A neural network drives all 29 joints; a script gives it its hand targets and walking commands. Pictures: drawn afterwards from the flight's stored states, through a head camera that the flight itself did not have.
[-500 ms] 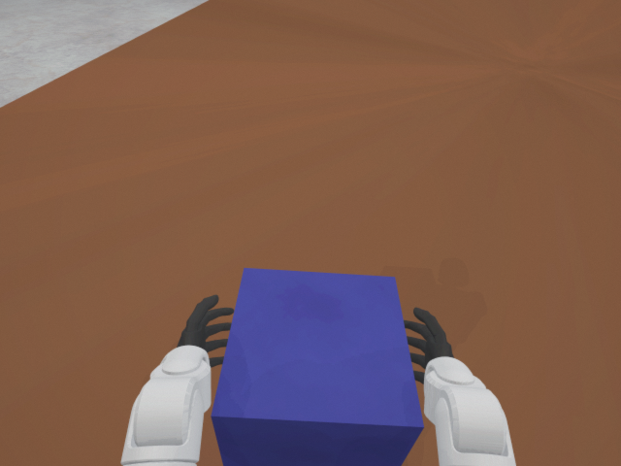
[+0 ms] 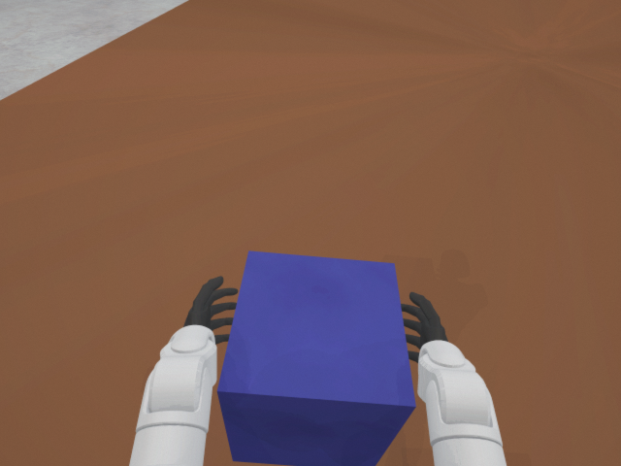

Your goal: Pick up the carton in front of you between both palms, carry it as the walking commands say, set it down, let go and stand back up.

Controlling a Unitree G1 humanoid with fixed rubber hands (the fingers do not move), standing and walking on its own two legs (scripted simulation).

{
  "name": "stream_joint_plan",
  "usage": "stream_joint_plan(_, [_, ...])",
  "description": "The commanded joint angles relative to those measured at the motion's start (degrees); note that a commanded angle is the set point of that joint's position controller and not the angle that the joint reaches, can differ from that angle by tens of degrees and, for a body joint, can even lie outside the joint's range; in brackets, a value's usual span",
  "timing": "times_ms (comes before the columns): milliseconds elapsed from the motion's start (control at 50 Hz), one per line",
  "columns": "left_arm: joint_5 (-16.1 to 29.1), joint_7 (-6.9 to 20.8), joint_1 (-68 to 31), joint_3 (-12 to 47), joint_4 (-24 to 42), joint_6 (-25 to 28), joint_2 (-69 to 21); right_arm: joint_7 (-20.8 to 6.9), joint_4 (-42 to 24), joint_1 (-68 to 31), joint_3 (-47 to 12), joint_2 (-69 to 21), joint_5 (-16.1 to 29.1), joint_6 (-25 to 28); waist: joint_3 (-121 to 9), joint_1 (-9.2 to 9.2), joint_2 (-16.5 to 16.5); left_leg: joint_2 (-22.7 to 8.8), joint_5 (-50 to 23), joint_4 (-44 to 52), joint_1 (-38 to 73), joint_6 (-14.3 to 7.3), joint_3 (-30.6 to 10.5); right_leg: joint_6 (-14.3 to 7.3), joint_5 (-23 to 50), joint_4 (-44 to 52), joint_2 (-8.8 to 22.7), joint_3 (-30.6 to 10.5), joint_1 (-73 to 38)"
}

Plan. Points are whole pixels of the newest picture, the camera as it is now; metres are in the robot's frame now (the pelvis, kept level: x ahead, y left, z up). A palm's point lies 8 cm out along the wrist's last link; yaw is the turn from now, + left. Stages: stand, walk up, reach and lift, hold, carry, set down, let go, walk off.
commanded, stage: carry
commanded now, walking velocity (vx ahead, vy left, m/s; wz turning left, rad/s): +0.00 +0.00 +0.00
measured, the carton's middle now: (311, 364) +0.30 +0.00 -0.05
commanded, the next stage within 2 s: hold in 0.46 s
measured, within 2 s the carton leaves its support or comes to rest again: neither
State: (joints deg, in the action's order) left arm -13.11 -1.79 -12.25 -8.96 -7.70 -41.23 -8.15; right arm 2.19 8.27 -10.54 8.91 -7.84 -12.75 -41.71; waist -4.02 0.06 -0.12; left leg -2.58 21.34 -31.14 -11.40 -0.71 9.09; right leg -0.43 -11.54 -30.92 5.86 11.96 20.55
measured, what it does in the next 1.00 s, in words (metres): shifts its weight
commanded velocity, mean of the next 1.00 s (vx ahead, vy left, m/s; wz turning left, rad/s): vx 0.00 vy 0.00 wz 0.00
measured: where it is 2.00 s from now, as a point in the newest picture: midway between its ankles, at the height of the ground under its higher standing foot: outside the picture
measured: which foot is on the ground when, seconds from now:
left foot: down 0.00-1.00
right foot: down 0.00-1.00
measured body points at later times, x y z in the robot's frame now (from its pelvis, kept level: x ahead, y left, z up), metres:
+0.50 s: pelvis -0.01 +0.00 +0.00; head -0.02 +0.00 +0.45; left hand +0.30 +0.15 +0.03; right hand +0.29 -0.15 +0.02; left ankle -0.05 +0.10 -0.73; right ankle +0.05 -0.12 -0.73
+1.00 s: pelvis -0.05 -0.03 +0.00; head -0.02 -0.03 +0.45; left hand +0.29 +0.16 +0.02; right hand +0.31 -0.14 +0.00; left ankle -0.05 +0.10 -0.73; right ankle +0.04 -0.13 -0.73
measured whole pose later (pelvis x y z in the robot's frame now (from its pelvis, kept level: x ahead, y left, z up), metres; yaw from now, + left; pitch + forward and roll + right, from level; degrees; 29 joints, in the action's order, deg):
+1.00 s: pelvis -0.05 -0.03 +0.00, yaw +8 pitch -4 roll +0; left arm -24.6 3.3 -32.8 -26.7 -33.3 -29.2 -9.4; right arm 0.2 27.8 -29.0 27.1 -11.9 -22.7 -33.5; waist 7.5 0.8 -1.1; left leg 1.6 17.8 -33.2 -11.4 -0.5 -5.8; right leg -0.3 -10.0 -30.4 -2.4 -2.8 16.2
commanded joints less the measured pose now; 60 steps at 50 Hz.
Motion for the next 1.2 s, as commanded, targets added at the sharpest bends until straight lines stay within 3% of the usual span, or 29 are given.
stream_joint_plan(0, [13.2,13.0,-22.2,30.8,1.6,1.2,-50.9,-13.7,-4.8,-27.1,-32.1,-49.4,13.9,2.0,-14.0,-0.09,0.0,-6.4,-17.6,5.5,-1.3,0.1,-5.1,0.6,13.1,2.2,4.6,-5.2,-10.5])
stream_joint_plan(160, [13.8,13.4,-23.7,31.2,1.3,1.3,-51.8,-13.9,-4.1,-27.8,-31.9,-50.5,14.0,2.1,-13.6,-0.15,0.0,-6.2,-14.4,6.2,-1.9,-0.1,-5.3,0.6,11.0,3.0,4.6,-5.4,-10.1])
stream_joint_plan(440, [13.9,13.4,-22.7,31.5,1.7,1.2,-52.1,-13.9,-5.1,-27.7,-32.7,-50.6,14.5,2.1,-14.9,-0.15,0.0,-6.2,-16.4,5.4,-1.7,-0.1,-5.3,0.5,13.1,2.5,4.7,-5.3,-10.5])
stream_joint_plan(460, [13.0,13.9,-17.3,30.5,0.7,1.6,-53.9,-14.0,-6.4,-20.1,-31.6,-52.8,14.1,1.7,-8.9,0.46,-3.3,5.5,-32.2,10.9,-3.9,-0.6,-15.0,-1.4,23.4,5.6,-11.5,-13.0,-26.3])
stream_joint_plan(480, [11.9,13.4,-17.7,28.8,0.8,2.8,-51.4,-13.8,-9.0,-22.6,-31.2,-49.6,14.5,2.4,-9.9,-0.15,-3.6,5.3,-36.4,9.8,-3.6,-0.4,-15.8,-1.7,26.3,5.8,-11.1,-15.3,-29.4])
stream_joint_plan(520, [10.3,12.8,-16.6,27.3,1.4,3.9,-49.3,-13.2,-7.3,-21.5,-29.9,-48.0,13.4,2.9,-9.7,-0.86,-2.9,5.9,-34.4,10.6,-1.6,-0.2,-16.2,-1.5,23.5,7.7,-11.0,-15.4,-30.6])
stream_joint_plan(540, [10.5,12.8,-17.2,27.4,2.1,4.3,-49.6,-13.3,-9.6,-23.9,-31.2,-47.6,13.8,3.3,-9.2,-1.79,-1.3,6.6,-31.6,11.1,-1.1,-0.4,-15.6,-0.7,24.3,7.8,-10.9,-15.5,-29.8])
stream_joint_plan(560, [11.0,12.6,-18.0,27.7,2.2,4.4,-50.4,-13.7,-10.4,-25.1,-32.1,-47.6,14.5,3.5,-9.4,-1.82,-2.2,6.4,-29.0,12.3,0.1,-0.4,-16.2,-0.2,22.8,7.5,-11.1,-15.0,-28.9])
stream_joint_plan(580, [11.0,12.7,-18.7,28.6,2.4,4.3,-50.6,-13.9,-10.7,-25.7,-33.1,-48.2,15.0,3.3,-10.0,-1.73,-2.8,6.6,-30.9,12.8,2.3,0.0,-16.1,0.3,22.4,7.6,-11.9,-14.7,-28.1])
stream_joint_plan(660, [11.9,13.7,-21.4,29.3,0.0,4.5,-50.7,-13.7,-6.6,-24.8,-30.5,-47.7,12.8,3.6,-9.0,0.14,-0.8,6.3,-24.7,13.6,1.6,0.1,-15.6,-0.2,16.1,9.0,-12.0,-14.7,-27.9])
stream_joint_plan(740, [11.5,15.1,-28.5,28.3,-3.4,5.5,-51.1,-14.1,-1.9,-29.1,-27.4,-49.9,10.9,4.3,-6.7,1.44,-0.6,6.4,-12.8,14.5,-2.7,-0.4,-14.8,-0.3,8.9,8.8,-11.6,-14.7,-28.0])
stream_joint_plan(800, [8.1,16.5,-37.2,21.4,-11.6,7.7,-48.7,-14.3,7.2,-37.9,-20.2,-51.1,8.0,5.7,-1.8,0.94,-1.0,6.0,2.0,14.5,-10.8,-2.1,-14.4,-0.3,-1.8,7.1,-11.1,-14.5,-27.7])
stream_joint_plan(840, [4.7,17.6,-43.0,15.0,-19.8,10.1,-47.7,-14.6,15.3,-44.8,-14.6,-52.4,5.5,7.3,-0.7,0.2,-0.7,6.5,7.4,12.2,-14.2,-2.5,-13.1,-0.2,-9.2,6.3,-10.9,-14.7,-26.0])
stream_joint_plan(900, [-1.7,18.2,-50.3,4.9,-29.8,14.6,-43.9,-13.6,24.4,-51.5,-7.0,-52.3,0.7,10.2,-0.4,-0.94,1.9,7.9,6.5,5.9,-16.0,-2.8,-11.5,0.8,-15.0,5.8,-10.1,-16.1,-20.0])
stream_joint_plan(960, [-6.7,17.0,-51.6,-3.8,-34.5,17.4,-38.1,-10.6,26.5,-52.1,-1.7,-48.2,-2.6,12.2,-1.4,-2.09,2.8,8.0,5.1,1.7,-20.1,-3.0,-11.6,2.7,-15.7,3.9,-9.7,-17.8,-17.6])
stream_joint_plan(1020, [-10.4,16.1,-49.3,-9.5,-38.4,19.6,-33.2,-8.3,27.0,-51.1,3.6,-43.3,-5.5,15.9,-2.8,-2.16,1.5,8.3,2.4,-2.4,-26.2,-3.0,-11.8,2.9,-11.1,-0.7,-10.4,-17.1,-12.3])
stream_joint_plan(1080, [-11.1,16.1,-48.7,-9.9,-39.3,23.4,-31.6,-6.7,27.5,-49.7,5.6,-40.1,-7.7,21.1,-8.1,-0.74,0.5,9.3,-2.8,-6.2,-30.4,-2.3,-11.2,2.9,0.5,-5.9,-11.4,-15.3,-6.2])
stream_joint_plan(1120, [-9.2,16.9,-49.7,-6.8,-38.5,26.7,-33.6,-6.0,28.1,-49.0,3.7,-41.6,-7.2,25.4,-13.9,0.88,0.1,10.2,-6.4,-9.4,-33.9,-1.5,-11.3,2.6,8.9,-9.6,-11.7,-15.4,-3.6])
stream_joint_plan(1180, [-3.4,18.2,-52.8,2.7,-35.7,32.0,-38.3,-5.7,25.2,-51.6,-3.6,-46.6,-3.8,31.3,-27.3,2.12,0.4,11.1,-10.8,-14.2,-40.8,-0.6,-11.3,2.3,20.0,-15.7,-11.5,-16.2,-3.7])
